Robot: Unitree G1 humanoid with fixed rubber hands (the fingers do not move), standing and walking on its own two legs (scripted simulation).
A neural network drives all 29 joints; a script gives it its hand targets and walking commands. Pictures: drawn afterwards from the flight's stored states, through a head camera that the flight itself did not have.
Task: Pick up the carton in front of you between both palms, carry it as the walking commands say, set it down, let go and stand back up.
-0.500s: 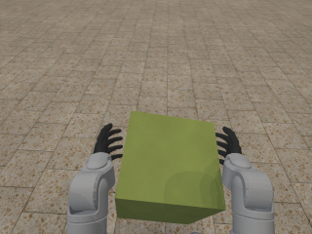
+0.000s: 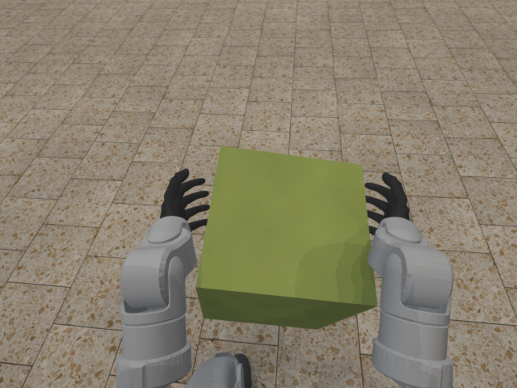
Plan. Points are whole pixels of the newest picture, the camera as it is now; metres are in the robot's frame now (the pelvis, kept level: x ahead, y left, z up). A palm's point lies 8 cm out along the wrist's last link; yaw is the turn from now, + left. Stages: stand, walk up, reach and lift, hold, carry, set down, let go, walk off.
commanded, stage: carry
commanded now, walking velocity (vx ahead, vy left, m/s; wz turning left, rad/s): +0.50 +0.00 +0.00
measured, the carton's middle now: (275, 249) +0.32 +0.01 +0.01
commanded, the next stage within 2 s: none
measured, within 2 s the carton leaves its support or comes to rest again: neither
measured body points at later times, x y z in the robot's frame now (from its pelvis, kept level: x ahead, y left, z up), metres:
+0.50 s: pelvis +0.35 -0.01 -0.02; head +0.42 +0.00 +0.42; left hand +0.71 +0.12 +0.04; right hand +0.70 -0.18 +0.04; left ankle +0.24 +0.05 -0.76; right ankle +0.49 -0.14 -0.73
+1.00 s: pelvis +0.72 -0.01 -0.04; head +0.70 -0.02 +0.41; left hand +0.97 +0.13 +0.07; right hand +0.98 -0.17 +0.06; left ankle +0.87 +0.09 -0.75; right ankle +0.53 -0.11 -0.76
